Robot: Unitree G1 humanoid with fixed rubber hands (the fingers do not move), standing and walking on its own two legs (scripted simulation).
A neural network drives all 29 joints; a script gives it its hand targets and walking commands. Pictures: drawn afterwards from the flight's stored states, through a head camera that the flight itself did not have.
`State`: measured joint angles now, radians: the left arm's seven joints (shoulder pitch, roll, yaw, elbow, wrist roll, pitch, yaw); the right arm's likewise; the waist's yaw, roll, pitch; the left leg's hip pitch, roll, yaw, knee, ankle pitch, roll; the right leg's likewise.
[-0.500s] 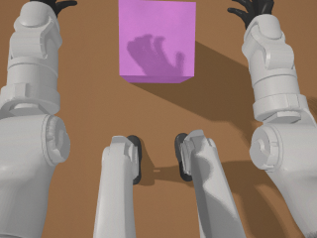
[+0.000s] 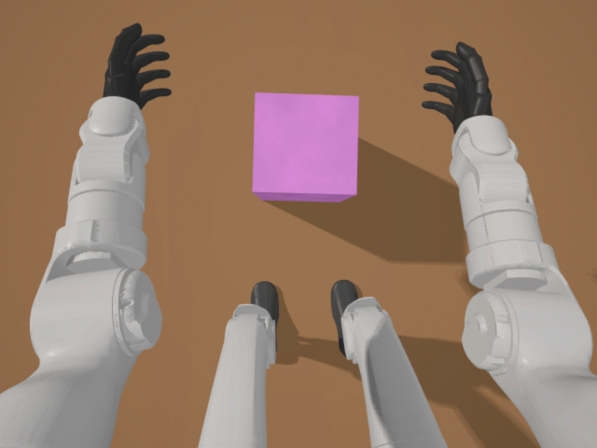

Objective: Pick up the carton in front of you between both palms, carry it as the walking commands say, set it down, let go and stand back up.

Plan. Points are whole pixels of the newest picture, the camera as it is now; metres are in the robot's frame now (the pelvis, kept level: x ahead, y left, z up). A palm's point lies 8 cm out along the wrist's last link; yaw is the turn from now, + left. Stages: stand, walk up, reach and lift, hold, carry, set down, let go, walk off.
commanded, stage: let go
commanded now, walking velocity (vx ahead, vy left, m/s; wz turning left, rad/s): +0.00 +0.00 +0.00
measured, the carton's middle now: (303, 155) +0.52 -0.02 -0.53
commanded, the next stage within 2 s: stand in 1.22 s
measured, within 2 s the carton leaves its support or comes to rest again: neither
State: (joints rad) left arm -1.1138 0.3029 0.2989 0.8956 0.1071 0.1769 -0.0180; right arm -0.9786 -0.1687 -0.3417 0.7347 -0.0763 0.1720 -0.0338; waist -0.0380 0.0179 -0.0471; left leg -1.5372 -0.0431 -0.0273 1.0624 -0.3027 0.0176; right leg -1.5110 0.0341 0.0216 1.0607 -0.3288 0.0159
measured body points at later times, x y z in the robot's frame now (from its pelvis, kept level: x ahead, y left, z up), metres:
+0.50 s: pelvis +0.06 -0.01 +0.09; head +0.21 +0.00 +0.51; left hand +0.35 +0.22 -0.01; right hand +0.32 -0.24 -0.01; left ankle +0.07 +0.10 -0.62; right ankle +0.06 -0.12 -0.62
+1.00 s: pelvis +0.07 -0.01 +0.12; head +0.08 -0.02 +0.57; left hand +0.25 +0.22 +0.05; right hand +0.25 -0.24 +0.04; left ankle +0.07 +0.10 -0.62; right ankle +0.06 -0.12 -0.62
